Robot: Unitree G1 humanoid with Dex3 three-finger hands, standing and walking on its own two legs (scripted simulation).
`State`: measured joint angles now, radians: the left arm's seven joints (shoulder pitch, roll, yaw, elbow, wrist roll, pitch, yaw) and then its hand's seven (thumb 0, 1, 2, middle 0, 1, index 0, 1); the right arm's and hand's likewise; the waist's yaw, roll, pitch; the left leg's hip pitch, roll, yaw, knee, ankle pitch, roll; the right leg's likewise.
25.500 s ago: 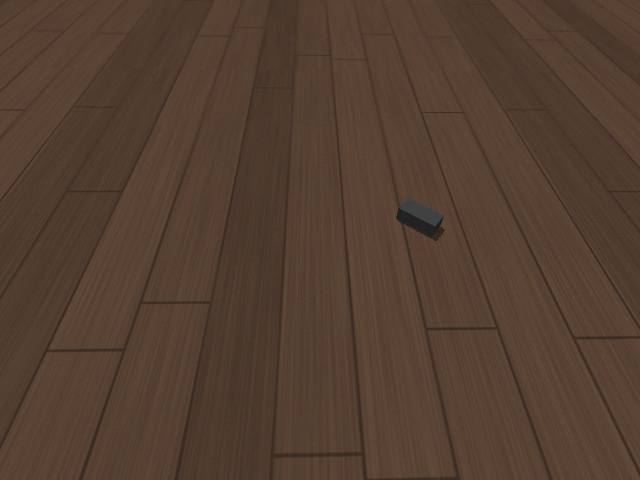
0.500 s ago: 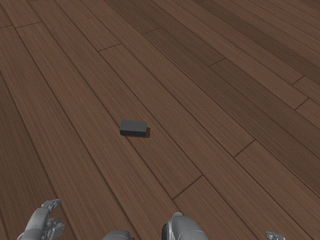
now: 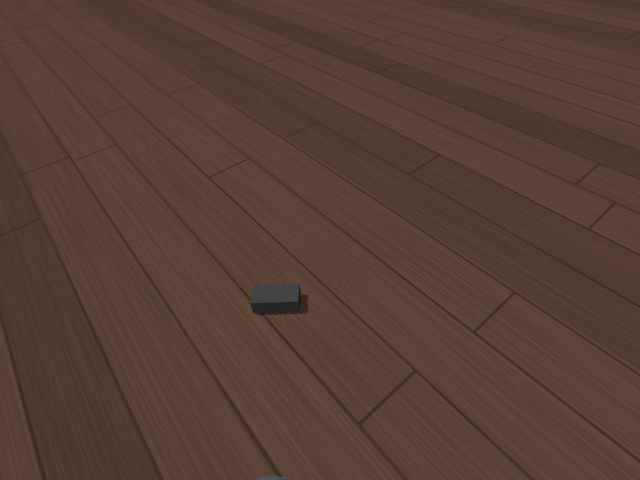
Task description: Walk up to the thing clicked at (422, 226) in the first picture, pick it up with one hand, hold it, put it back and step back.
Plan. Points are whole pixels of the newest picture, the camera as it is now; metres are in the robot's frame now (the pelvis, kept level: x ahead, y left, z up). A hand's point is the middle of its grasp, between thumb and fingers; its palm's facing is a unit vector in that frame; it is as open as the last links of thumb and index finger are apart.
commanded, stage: walk up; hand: left
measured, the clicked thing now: (276, 298) +0.88 +0.27 -0.73
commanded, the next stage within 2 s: stand in 1.06 s
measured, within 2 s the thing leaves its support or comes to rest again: neither
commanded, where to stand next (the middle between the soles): +0.52 +0.01 m, yaw +3 degrees
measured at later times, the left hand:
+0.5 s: hand out of the picture +0.12 +0.26 -0.16, palm faces +0.07 -0.93 -0.35, open 7.3 cm
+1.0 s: hand out of the picture +0.13 +0.27 -0.15, palm faces +0.10 -0.93 -0.34, open 7.3 cm
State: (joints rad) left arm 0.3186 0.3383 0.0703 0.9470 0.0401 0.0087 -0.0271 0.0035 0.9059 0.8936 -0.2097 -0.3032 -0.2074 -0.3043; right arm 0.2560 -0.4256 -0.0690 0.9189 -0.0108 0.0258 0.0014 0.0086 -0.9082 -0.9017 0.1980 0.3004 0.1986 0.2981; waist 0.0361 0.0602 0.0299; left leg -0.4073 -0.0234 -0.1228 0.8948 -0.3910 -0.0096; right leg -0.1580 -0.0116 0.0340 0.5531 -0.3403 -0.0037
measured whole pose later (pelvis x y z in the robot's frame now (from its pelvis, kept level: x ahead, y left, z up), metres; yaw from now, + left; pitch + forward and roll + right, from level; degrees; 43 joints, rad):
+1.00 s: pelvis +0.04 +0.01 +0.01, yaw +5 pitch -3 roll +0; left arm 0.06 0.37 0.03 1.06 0.00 -0.01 0.00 0.00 0.91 0.89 -0.21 -0.30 -0.20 -0.30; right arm 0.08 -0.32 -0.02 1.10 -0.01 0.00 0.01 0.01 -0.91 -0.90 0.20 0.30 0.20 0.30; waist 0.01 -0.02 0.08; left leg -0.16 0.00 -0.03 0.47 -0.26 -0.01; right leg -0.19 -0.05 -0.02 0.45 -0.21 0.03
